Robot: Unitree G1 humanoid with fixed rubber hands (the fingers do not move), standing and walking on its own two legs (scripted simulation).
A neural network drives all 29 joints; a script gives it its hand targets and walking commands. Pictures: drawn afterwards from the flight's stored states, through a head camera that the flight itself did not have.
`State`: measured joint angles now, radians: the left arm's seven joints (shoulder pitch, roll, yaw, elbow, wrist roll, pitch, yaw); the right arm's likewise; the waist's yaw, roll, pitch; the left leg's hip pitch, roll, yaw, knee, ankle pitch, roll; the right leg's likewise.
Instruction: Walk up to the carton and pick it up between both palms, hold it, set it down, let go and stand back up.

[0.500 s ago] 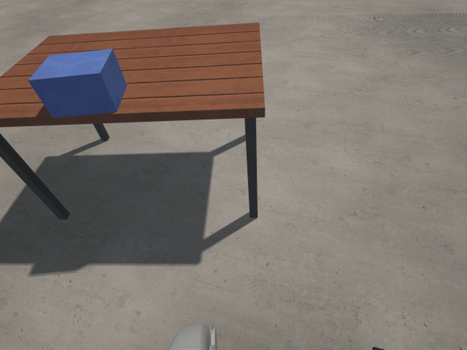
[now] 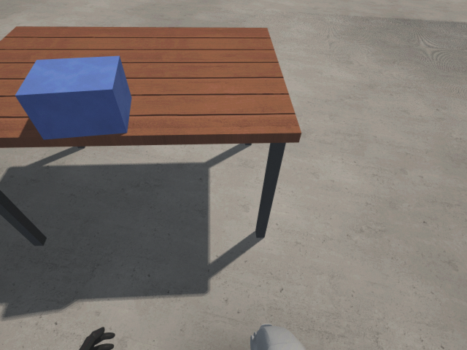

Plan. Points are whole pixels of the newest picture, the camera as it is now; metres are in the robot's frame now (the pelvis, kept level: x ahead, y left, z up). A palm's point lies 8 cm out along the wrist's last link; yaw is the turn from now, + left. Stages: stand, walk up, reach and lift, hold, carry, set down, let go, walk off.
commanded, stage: walk up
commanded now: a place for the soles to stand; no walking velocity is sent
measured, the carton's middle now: (82, 96) +0.79 +0.35 +0.01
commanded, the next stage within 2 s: none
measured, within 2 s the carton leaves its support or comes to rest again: neither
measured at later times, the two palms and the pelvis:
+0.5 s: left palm out of the picture +0.20 +0.46 -0.12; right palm (271, 308) +0.22 -0.10 -0.12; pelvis +0.13 +0.17 -0.03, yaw -1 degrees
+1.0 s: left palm out of the picture +0.30 +0.61 -0.09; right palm (188, 243) +0.37 +0.07 -0.12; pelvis +0.25 +0.32 -0.01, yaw +0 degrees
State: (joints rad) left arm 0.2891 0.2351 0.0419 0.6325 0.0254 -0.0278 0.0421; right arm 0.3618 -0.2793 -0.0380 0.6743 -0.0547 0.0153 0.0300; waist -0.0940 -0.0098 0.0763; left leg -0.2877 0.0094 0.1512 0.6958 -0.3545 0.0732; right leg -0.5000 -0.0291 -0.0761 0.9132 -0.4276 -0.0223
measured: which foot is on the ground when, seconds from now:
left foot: down 0.00-0.06, up 0.08-0.40, down 0.42-0.70, up 0.72-1.00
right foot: up 0.00-0.04, down 0.06-0.42, up 0.44-0.66, down 0.68-1.00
